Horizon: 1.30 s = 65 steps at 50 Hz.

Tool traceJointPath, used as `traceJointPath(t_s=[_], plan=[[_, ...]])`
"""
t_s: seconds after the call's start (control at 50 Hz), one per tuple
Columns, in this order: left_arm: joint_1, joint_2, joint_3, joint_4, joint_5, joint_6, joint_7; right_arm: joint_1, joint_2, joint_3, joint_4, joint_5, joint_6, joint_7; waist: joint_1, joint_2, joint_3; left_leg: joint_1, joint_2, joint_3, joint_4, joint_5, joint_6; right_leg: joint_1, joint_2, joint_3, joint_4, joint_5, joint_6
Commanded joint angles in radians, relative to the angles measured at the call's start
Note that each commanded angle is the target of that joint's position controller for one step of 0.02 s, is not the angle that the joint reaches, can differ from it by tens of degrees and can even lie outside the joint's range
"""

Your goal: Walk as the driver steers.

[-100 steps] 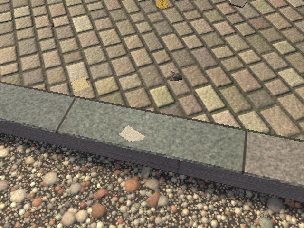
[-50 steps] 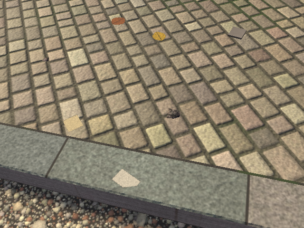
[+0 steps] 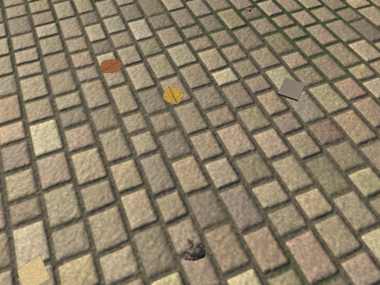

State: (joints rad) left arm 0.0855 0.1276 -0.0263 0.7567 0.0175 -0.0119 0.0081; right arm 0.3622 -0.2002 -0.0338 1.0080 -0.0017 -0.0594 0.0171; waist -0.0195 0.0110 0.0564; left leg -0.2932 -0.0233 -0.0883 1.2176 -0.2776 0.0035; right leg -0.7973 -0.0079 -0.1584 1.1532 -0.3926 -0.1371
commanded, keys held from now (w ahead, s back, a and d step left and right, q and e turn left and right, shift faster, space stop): no key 0.40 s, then w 0.20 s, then w+e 0.26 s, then e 0.14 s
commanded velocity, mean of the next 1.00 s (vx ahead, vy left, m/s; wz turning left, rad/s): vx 0.21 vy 0.00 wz -0.13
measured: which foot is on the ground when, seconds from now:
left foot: up 0.00-0.88, down 0.90-1.00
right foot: down 0.00-0.90, up 0.92-1.00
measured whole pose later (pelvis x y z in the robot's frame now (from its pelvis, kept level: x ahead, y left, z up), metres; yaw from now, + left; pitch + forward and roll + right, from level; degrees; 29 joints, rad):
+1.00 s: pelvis +0.25 +0.07 +0.10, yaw -10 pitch +2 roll -1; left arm 0.30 0.30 0.07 0.89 -0.03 -0.04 0.00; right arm 0.13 -0.24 -0.04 0.88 -0.01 -0.10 -0.02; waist 0.02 -0.04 0.01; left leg -0.31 0.03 0.06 0.46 -0.19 0.01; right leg -0.43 0.02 0.04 1.09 -0.45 -0.02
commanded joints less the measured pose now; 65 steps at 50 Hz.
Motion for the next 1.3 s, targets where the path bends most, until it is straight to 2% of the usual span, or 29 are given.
traceJointPath(t_s=[0.02,0.06,0.08,0.1,0.14,0.2,0.22,0.26,0.3,0.32,0.38,0.42,0.48,0.58,0.66,0.78,0.82,0.86,0.88,0.9,0.92,0.94,0.96,0.98,1.02,1.06,1.1,1.18,1.3], plan=[[0.086,0.108,0.061,0.046,0.0,-0.012,0.008,0.077,-0.027,-0.022,-0.1,-0.049,0.035,-0.022,-0.018,0.012,-0.097,-0.31,0.025,0.006,0.402,-0.004,0.032,0.339,-0.283,0.655,-0.653,0.299,-0.106],[0.131,0.056,0.053,0.106,0.013,-0.033,0.01,0.053,-0.009,-0.015,-0.133,-0.038,0.066,-0.043,-0.034,-0.026,-0.05,-0.329,0.021,-0.012,0.362,-0.012,0.06,0.288,-0.22,0.472,-0.662,0.34,-0.061],[0.132,0.041,0.035,0.088,0.033,-0.072,-0.015,0.027,-0.044,-0.013,-0.131,0.021,0.048,-0.045,0.006,-0.072,-0.136,-0.338,-0.008,-0.031,0.497,-0.02,0.082,0.368,-0.246,0.5,-0.743,0.39,-0.073],[0.151,0.06,0.041,0.112,0.022,-0.09,-0.024,0.045,-0.046,-0.016,-0.136,0.033,0.04,-0.048,-0.015,-0.072,-0.161,-0.364,0.0,-0.066,0.471,0.017,0.098,0.422,-0.238,0.479,-0.773,0.39,-0.061],[0.155,0.076,0.044,0.139,0.004,-0.096,-0.019,-0.006,-0.038,-0.005,-0.167,0.019,0.027,-0.05,-0.032,-0.055,-0.134,-0.416,0.002,-0.12,0.328,0.1,0.102,0.45,-0.191,0.351,-0.799,0.431,-0.025],[0.148,0.079,0.04,0.14,0.002,-0.08,0.007,-0.035,-0.056,-0.008,-0.161,0.012,0.037,-0.051,-0.036,-0.051,-0.131,-0.371,0.001,-0.064,0.018,0.183,0.049,0.494,-0.107,0.176,-0.859,0.51,0.028],[0.141,0.048,0.029,0.138,0.005,-0.068,0.024,-0.078,-0.023,0.002,-0.173,0.005,0.05,-0.058,-0.031,-0.067,-0.139,-0.331,0.022,-0.057,-0.109,0.151,0.018,0.506,-0.107,0.16,-0.875,0.536,0.031],[0.117,0.085,0.029,0.116,0.009,-0.056,0.042,-0.085,-0.037,-0.003,-0.162,0.005,0.07,-0.06,-0.022,-0.077,-0.19,-0.248,0.059,-0.009,-0.276,0.132,-0.023,0.561,-0.133,0.179,-0.921,0.468,0.04],[0.143,0.176,0.054,0.125,0.001,-0.052,0.051,-0.126,-0.07,-0.015,-0.166,0.0,0.087,-0.061,0.009,-0.108,-0.153,-0.183,0.106,0.001,-0.37,0.133,-0.038,0.53,-0.173,0.229,-0.978,0.294,0.05],[0.156,0.191,0.06,0.134,-0.001,-0.047,0.054,-0.136,-0.086,-0.022,-0.164,0.0,0.092,-0.065,0.019,-0.107,-0.124,-0.183,0.116,-0.002,-0.408,0.125,-0.038,0.532,-0.187,0.253,-0.995,0.219,0.055],[0.18,0.18,0.066,0.153,-0.002,-0.026,0.058,-0.147,-0.107,-0.038,-0.141,0.006,0.097,-0.074,0.048,-0.11,-0.042,-0.199,0.13,0.008,-0.507,0.064,-0.031,0.562,-0.202,0.303,-1.025,0.07,0.061],[0.197,0.179,0.072,0.165,-0.003,-0.014,0.056,-0.149,-0.108,-0.045,-0.122,0.013,0.093,-0.078,0.061,-0.101,-0.03,-0.194,0.129,0.026,-0.566,0.014,-0.028,0.601,-0.212,0.339,-1.044,-0.041,0.042],[0.247,0.253,0.106,0.176,-0.021,-0.009,0.052,-0.179,-0.135,-0.058,-0.114,0.015,0.075,-0.075,0.088,-0.082,-0.017,-0.314,0.112,0.064,-0.507,-0.077,-0.014,0.73,-0.285,0.481,-1.087,-0.221,-0.044],[0.272,0.236,0.11,0.165,-0.021,-0.037,0.034,-0.237,-0.106,-0.049,-0.107,0.019,0.016,-0.05,0.087,-0.024,-0.042,-0.46,0.126,0.055,-0.436,-0.077,0.014,0.892,-0.309,0.493,-1.074,-0.121,-0.125],[0.29,0.262,0.112,0.159,-0.025,-0.047,0.017,-0.279,-0.115,-0.043,-0.118,0.023,-0.025,-0.026,0.081,-0.042,-0.048,-0.427,0.118,0.071,-0.483,-0.016,0.009,0.865,-0.275,0.46,-1.078,-0.044,-0.146],[0.274,0.309,0.124,0.15,-0.044,-0.049,-0.007,-0.347,-0.132,-0.025,-0.15,0.029,-0.055,-0.006,0.068,-0.094,-0.024,-0.239,0.08,0.105,-0.66,0.087,-0.005,0.705,-0.215,0.388,-1.033,0.078,-0.136],[0.259,0.319,0.13,0.144,-0.052,-0.05,-0.011,-0.331,-0.146,-0.026,-0.148,0.035,-0.06,-0.005,0.046,-0.101,-0.026,-0.104,0.065,0.113,-0.743,0.165,0.0,0.628,-0.204,0.38,-0.994,0.068,-0.11],[0.245,0.3,0.124,0.142,-0.051,-0.05,-0.014,-0.233,-0.181,-0.043,-0.122,0.036,-0.059,-0.014,-0.014,-0.109,-0.052,0.092,0.05,0.117,-0.787,0.173,0.012,0.54,-0.168,0.366,-0.906,0.104,-0.071],[0.211,0.264,0.113,0.126,-0.045,-0.052,-0.014,-0.12,-0.225,-0.063,-0.095,0.03,-0.06,-0.027,-0.07,-0.099,-0.097,0.257,0.078,0.081,-0.797,0.166,0.031,0.459,-0.11,0.323,-0.761,0.19,-0.026],[0.177,0.188,0.091,0.092,-0.03,-0.052,-0.017,0.011,-0.302,-0.085,-0.086,0.004,-0.059,-0.041,-0.12,0.044,-0.197,0.44,0.27,-0.122,-0.844,0.109,0.089,0.331,-0.002,0.22,-0.425,0.089,0.043],[0.211,0.124,0.076,0.045,-0.024,-0.064,-0.011,0.011,-0.376,-0.09,-0.112,-0.022,-0.049,-0.046,-0.072,0.274,-0.24,0.573,0.474,-0.446,-0.905,0.245,0.206,0.072,0.1,0.164,-0.142,-0.208,0.099],[0.248,0.203,0.091,0.058,-0.036,-0.061,-0.006,-0.039,-0.292,-0.072,-0.131,-0.023,-0.05,-0.048,-0.051,0.196,-0.245,0.507,0.492,-0.498,-0.928,0.197,0.245,0.026,0.028,0.247,0.048,-0.201,0.109],[0.232,0.249,0.104,0.059,-0.049,-0.052,-0.005,-0.108,-0.215,-0.049,-0.158,-0.013,-0.05,-0.045,-0.025,0.12,-0.186,0.419,0.45,-0.364,-0.919,0.229,0.211,0.015,-0.017,0.26,0.115,-0.131,0.113],[0.231,0.259,0.113,0.062,-0.052,-0.037,-0.002,-0.176,-0.175,-0.038,-0.176,-0.005,-0.047,-0.038,0.004,0.097,-0.146,0.327,0.396,-0.232,-0.93,0.274,0.174,0.05,-0.05,0.249,0.106,-0.065,0.123],[0.219,0.245,0.124,0.052,-0.05,-0.01,0.003,-0.238,-0.144,-0.025,-0.189,-0.011,-0.041,-0.034,0.036,0.135,-0.07,0.179,0.323,-0.056,-0.976,0.377,0.152,0.125,-0.084,0.236,0.051,0.028,0.145],[0.191,0.22,0.124,0.023,-0.047,0.003,0.001,-0.22,-0.167,-0.033,-0.184,-0.025,-0.041,-0.045,0.037,0.13,-0.055,0.13,0.299,0.042,-0.996,0.518,0.169,0.155,-0.075,0.205,0.021,0.095,0.16],[0.139,0.199,0.118,-0.01,-0.04,0.008,-0.001,-0.212,-0.196,-0.044,-0.184,-0.025,-0.034,-0.062,0.029,0.109,-0.051,0.149,0.299,0.103,-0.993,0.605,0.186,0.143,-0.079,0.187,-0.087,0.14,0.171],[0.04,0.18,0.108,-0.069,-0.034,0.016,-0.025,-0.233,-0.232,-0.056,-0.205,-0.007,-0.011,-0.073,0.003,0.099,-0.074,0.176,0.295,0.194,-0.978,0.605,0.193,0.226,-0.085,0.146,-0.31,0.235,0.166],[-0.038,0.222,0.123,-0.142,-0.036,0.036,-0.065,-0.23,-0.276,-0.078,-0.228,0.023,0.025,-0.057,-0.006,0.093,-0.077,0.281,0.339,0.208,-0.851,0.598,0.165,0.287,-0.056,0.094,-0.491,0.158,0.113]])
Velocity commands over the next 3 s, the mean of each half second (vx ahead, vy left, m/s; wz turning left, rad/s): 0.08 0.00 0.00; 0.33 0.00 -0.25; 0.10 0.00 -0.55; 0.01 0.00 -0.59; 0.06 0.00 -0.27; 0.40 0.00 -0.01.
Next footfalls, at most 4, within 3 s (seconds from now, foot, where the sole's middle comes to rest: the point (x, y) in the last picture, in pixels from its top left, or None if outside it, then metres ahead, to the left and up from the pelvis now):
0.90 left None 0.34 0.18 -0.67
1.36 right None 0.41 -0.09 -0.67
1.76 left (160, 256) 0.51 0.13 -0.67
2.16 right None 0.32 -0.05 -0.67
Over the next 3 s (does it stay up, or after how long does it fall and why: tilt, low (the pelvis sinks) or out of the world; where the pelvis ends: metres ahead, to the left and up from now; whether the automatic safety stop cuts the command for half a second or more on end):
stays up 0.49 -0.11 0.09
